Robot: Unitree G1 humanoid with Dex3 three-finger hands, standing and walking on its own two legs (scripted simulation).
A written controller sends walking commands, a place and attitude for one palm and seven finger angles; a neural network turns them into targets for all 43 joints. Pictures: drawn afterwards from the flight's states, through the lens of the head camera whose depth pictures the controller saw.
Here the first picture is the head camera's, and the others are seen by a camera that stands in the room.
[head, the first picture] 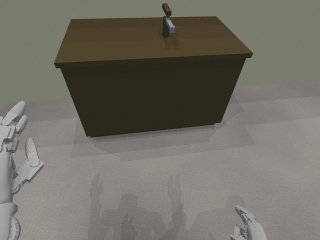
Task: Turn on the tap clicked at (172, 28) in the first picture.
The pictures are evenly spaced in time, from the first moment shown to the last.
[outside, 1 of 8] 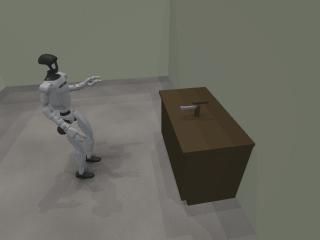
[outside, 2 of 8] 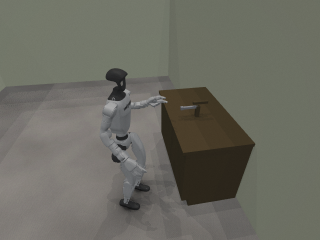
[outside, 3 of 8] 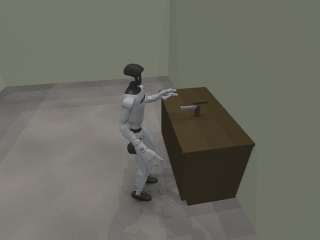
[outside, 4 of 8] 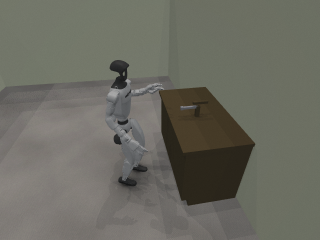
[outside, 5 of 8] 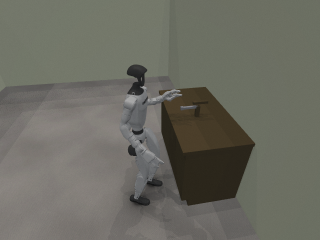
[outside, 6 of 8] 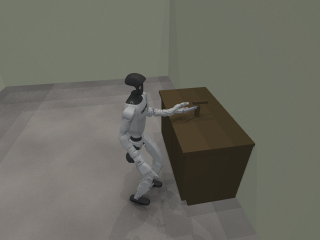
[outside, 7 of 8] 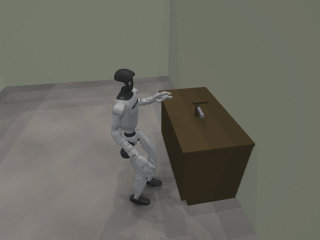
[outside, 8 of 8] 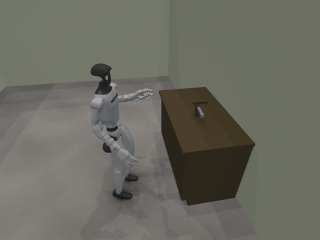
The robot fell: no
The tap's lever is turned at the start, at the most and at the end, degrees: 0 86 85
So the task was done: yes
